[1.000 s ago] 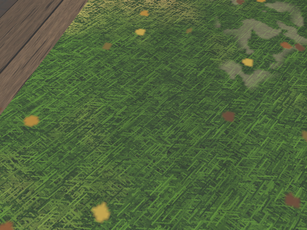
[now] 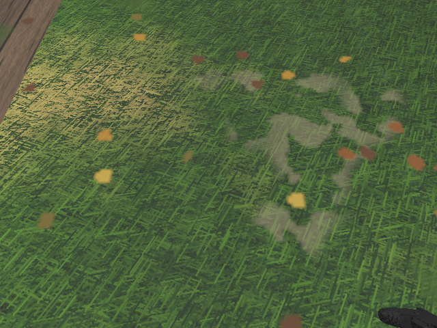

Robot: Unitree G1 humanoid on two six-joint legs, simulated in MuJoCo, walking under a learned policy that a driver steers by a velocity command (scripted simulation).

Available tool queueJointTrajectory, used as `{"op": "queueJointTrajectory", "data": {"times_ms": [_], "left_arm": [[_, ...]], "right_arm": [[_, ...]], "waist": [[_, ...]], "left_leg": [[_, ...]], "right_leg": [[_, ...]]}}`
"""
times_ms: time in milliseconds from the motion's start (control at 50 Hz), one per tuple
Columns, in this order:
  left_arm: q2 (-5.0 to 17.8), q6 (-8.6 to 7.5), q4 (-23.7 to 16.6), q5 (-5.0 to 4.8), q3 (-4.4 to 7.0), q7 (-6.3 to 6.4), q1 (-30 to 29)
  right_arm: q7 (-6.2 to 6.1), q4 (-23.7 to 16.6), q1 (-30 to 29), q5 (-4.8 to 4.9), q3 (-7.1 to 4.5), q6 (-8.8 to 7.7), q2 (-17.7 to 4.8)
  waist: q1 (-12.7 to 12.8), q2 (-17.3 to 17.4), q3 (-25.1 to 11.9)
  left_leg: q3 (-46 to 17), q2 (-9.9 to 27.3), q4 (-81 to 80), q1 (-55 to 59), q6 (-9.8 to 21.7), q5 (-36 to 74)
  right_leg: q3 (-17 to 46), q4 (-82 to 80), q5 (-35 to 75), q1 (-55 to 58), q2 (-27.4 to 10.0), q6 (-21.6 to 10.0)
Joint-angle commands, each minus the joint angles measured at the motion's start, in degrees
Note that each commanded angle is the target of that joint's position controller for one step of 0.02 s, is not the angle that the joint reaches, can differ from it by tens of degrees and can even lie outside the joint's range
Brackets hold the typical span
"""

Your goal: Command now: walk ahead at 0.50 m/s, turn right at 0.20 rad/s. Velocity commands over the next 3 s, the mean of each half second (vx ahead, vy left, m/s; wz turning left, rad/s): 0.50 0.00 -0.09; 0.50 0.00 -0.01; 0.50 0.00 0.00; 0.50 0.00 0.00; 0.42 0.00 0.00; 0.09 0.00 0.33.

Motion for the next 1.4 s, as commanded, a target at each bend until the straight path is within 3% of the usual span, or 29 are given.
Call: {"op": "queueJointTrajectory", "data": {"times_ms": [20,60,80,140,240,340,400,440,460,480,500,520,540,580,660,780,880,940,980,1000,1020,1040,1060,1080,1100,1140,1240,1320,1400], "left_arm": [[7.0,-2.01,-4.9,-1.15,0.62,-0.14,1.7],[6.4,-1.99,-7.0,0.12,0.55,-0.39,-6.9],[5.8,-1.95,-7.1,0.70,0.76,-0.48,-7.2],[3.0,-1.51,-6.5,0.60,0.25,-0.75,-5.3],[0.6,-2.09,-8.3,0.89,-0.90,-0.99,-13.8],[1.1,-2.74,-10.5,-0.06,-0.82,-2.17,-21.8],[2.4,-3.19,-11.5,-0.08,-0.34,-2.89,-22.4],[4.8,-3.31,-9.4,0.41,1.03,-2.62,-14.5],[7.7,-3.19,-7.1,0.77,2.36,-2.05,-5.8],[13.1,-2.88,-6.3,1.95,3.58,-1.50,2.9],[13.2,-2.42,-5.0,1.08,3.54,-1.76,5.6],[8.8,-2.26,-5.0,0.46,2.26,-1.69,4.0],[7.6,-2.17,-5.4,0.19,1.67,-1.62,-0.2],[5.1,-2.33,-5.9,1.19,0.83,-2.03,-6.1],[5.3,-3.67,-4.3,0.99,1.10,-2.11,-7.5],[7.6,-3.01,-0.9,0.46,1.69,-0.91,-3.0],[9.0,-1.87,2.4,-0.27,2.12,-0.56,1.5],[10.0,-0.97,3.4,-0.36,2.49,-0.14,0.9],[8.3,-0.47,3.2,0.08,1.74,0.14,0.0],[4.6,-0.91,1.7,1.77,0.22,0.20,2.6],[-0.4,-2.10,1.7,0.95,-1.23,-0.28,8.1],[6.1,-2.99,1.9,-0.50,0.24,-0.64,3.1],[8.0,-3.45,0.1,-1.38,0.81,-0.82,-2.5],[7.3,-3.45,-0.3,-0.79,0.68,-0.57,-5.1],[6.6,-3.19,-0.5,0.05,0.86,-0.44,-5.7],[4.8,-2.09,0.4,0.18,0.84,-0.39,-3.2],[2.9,-1.15,-1.2,0.95,0.50,-0.07,-9.3],[1.4,-1.90,-2.8,0.68,-0.14,-0.89,-16.7],[1.5,-2.47,-5.1,0.09,-0.41,-2.05,-23.1]], "right_arm": [[-0.10,1.4,18.9,1.58,-3.88,0.32,-10.2],[-0.13,0.7,13.0,0.69,-2.54,1.13,-7.1],[-0.08,0.6,11.3,0.36,-2.08,1.09,-6.0],[0.07,1.5,10.7,0.64,-2.05,0.80,-6.4],[-0.60,4.0,13.2,1.39,-2.70,1.47,-9.3],[-0.66,7.0,18.0,2.09,-2.72,2.53,-10.5],[-1.01,8.1,18.4,2.21,-3.05,3.46,-11.5],[-1.34,8.0,16.8,2.29,-3.10,4.00,-12.0],[-1.48,7.6,16.6,1.77,-2.42,3.97,-10.4],[-1.41,5.5,19.5,0.63,-0.79,3.14,-5.8],[-1.09,6.0,23.1,0.92,0.20,1.98,-3.2],[-0.67,5.6,18.3,2.32,-1.31,1.38,-8.9],[-0.50,4.2,13.5,2.76,-1.58,1.10,-9.9],[-0.76,4.0,11.1,1.31,-1.79,1.56,-8.7],[-1.09,4.4,12.3,1.02,-1.40,3.52,-5.5],[-0.29,1.4,0.2,0.99,-0.49,2.75,-3.4],[1.14,-1.4,-6.8,1.65,-0.55,2.12,-4.4],[1.57,-1.3,-4.3,1.47,-1.16,1.75,-6.1],[0.83,2.6,9.3,1.08,-3.36,1.74,-10.2],[0.31,3.9,18.7,0.43,-4.63,1.98,-15.4],[0.68,5.1,20.9,0.82,-4.88,2.30,-16.9],[0.68,4.6,20.0,1.47,-3.49,2.30,-11.6],[0.50,3.9,15.5,1.46,-2.81,2.28,-9.9],[0.52,3.4,11.8,0.97,-2.39,2.30,-8.9],[0.63,3.1,9.3,0.49,-2.07,2.19,-7.6],[0.75,3.3,7.6,0.19,-1.77,1.66,-6.3],[-0.19,6.0,10.5,0.65,-2.49,1.29,-8.6],[-0.84,7.9,13.5,1.19,-2.58,1.90,-9.5],[-1.06,10.4,17.4,1.63,-2.82,2.89,-10.3]], "waist": [[-8.7,11.9,-10.3],[-7.0,4.7,-0.3],[-5.4,5.3,1.0],[-3.5,7.8,0.5],[-5.8,5.9,1.3],[-8.7,6.2,3.0],[-7.4,6.8,3.2],[-2.3,6.6,-1.3],[1.5,5.3,-7.5],[2.9,-4.5,-17.1],[2.1,-15.0,-22.4],[3.1,-9.1,-15.7],[2.0,-6.1,-8.3],[-1.6,-2.4,-2.0],[-4.8,-3.3,-0.1],[-1.0,-1.5,2.9],[1.0,-1.7,4.6],[-1.4,-2.9,2.8],[-8.0,-1.5,-6.2],[-9.8,7.4,-15.7],[-7.5,20.6,-21.4],[-9.6,13.2,-16.9],[-8.9,9.8,-9.0],[-7.3,5.5,-4.8],[-5.5,5.2,-2.2],[-3.0,6.8,-1.8],[-3.5,4.7,1.5],[-6.1,4.8,3.1],[-8.3,4.8,4.9]], "left_leg": [[-40.9,23.8,-13.0,40.6,14.8,-19.4],[-27.2,18.7,-15.5,26.7,11.8,-12.1],[-23.6,16.7,-16.9,22.5,11.2,-7.2],[-16.4,13.9,-19.6,17.7,11.5,3.2],[-8.4,12.5,-21.1,17.8,10.5,11.3],[-7.4,13.9,-19.4,21.4,9.2,9.7],[-8.5,16.2,-16.1,26.1,7.9,13.7],[-5.7,14.0,-6.9,25.9,6.0,28.3],[-3.2,11.2,4.1,20.7,4.2,28.5],[0.5,5.2,25.4,1.6,0.6,10.3],[-3.8,-0.6,37.9,-12.3,-0.9,-25.5],[-6.5,2.9,43.2,-18.5,-0.4,-24.1],[-4.4,5.5,42.2,-20.0,-0.1,-18.4],[-3.6,8.8,36.7,-15.0,-0.7,-11.0],[-3.0,10.0,30.8,-10.7,-2.6,-5.1],[-1.4,8.4,9.6,-10.2,-2.9,12.0],[-1.4,6.7,1.5,-10.3,-1.1,10.1],[0.0,5.0,-1.2,-4.9,1.2,3.9],[1.6,3.5,-2.3,15.7,4.3,4.9],[-12.8,15.9,0.5,35.2,9.4,8.1],[-38.2,24.3,-8.7,48.7,16.6,-7.3],[-38.7,23.0,-12.5,45.7,14.4,-16.2],[-31.1,21.4,-13.6,38.1,12.2,-14.4],[-25.4,19.4,-14.9,30.4,11.4,-8.3],[-21.4,17.6,-16.5,24.4,11.2,-3.1],[-16.4,15.2,-19.5,18.8,11.2,1.9],[-9.3,14.4,-23.2,17.8,11.8,9.9],[-4.5,12.4,-23.6,19.0,9.7,9.7],[-4.6,14.7,-21.7,24.5,9.5,8.7]], "right_leg": [[0.2,31.2,-3.2,-36.0,-2.9,0.9],[-3.9,27.6,5.0,-35.6,-7.2,0.8],[-4.3,24.0,7.8,-33.2,-9.1,0.9],[-6.8,18.2,10.8,-28.6,-10.3,2.0],[-8.9,0.6,24.0,-27.2,-10.3,3.3],[-10.2,-10.0,29.1,-23.9,-8.0,2.5],[-10.4,-13.5,23.8,-22.3,-7.2,0.3],[-12.8,-16.8,23.1,-9.9,-4.7,-2.1],[-10.8,-15.6,24.9,3.9,-6.9,-4.3],[8.4,-14.0,24.7,26.2,-21.2,-11.1],[28.5,-21.7,14.8,34.1,-28.1,-16.2],[25.8,-24.1,7.9,29.5,-25.9,-14.0],[18.1,-25.5,10.4,21.3,-24.0,-12.2],[9.3,-29.3,19.8,7.8,-19.7,-11.1],[1.4,-34.4,27.8,-0.6,-17.4,-12.1],[-5.9,-35.7,29.2,0.7,-15.2,-9.5],[-4.7,-32.7,27.7,8.4,-18.7,-8.6],[-4.5,-27.5,36.3,12.2,-19.8,-6.9],[-8.7,-10.7,47.5,7.9,-14.8,-4.0],[-11.7,9.1,30.3,-6.5,-10.1,-1.3],[-8.7,24.6,-5.5,-26.0,-1.1,1.4],[-3.4,30.3,-6.0,-32.5,-4.4,0.7],[-5.1,29.9,-0.4,-35.1,-7.2,0.0],[-6.5,27.5,4.6,-33.2,-9.7,0.2],[-6.5,24.2,7.9,-30.7,-11.4,0.6],[-6.4,21.2,11.0,-25.3,-12.7,1.2],[-7.3,9.5,21.7,-29.6,-13.3,3.6],[-9.2,-3.8,31.8,-27.4,-11.5,3.5],[-9.9,-10.5,31.5,-27.7,-9.9,2.7]]}}
Next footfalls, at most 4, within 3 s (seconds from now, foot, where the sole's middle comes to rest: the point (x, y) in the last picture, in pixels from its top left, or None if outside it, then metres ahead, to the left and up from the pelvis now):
0.46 right None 0.40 -0.14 -0.76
0.98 left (208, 261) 0.69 0.10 -0.76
1.54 right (280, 194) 0.98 -0.15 -0.76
2.08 left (221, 132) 1.29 0.08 -0.76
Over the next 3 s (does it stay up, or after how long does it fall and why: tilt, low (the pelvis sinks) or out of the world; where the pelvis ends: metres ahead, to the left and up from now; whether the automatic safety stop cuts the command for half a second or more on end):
stays up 1.40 -0.01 0.00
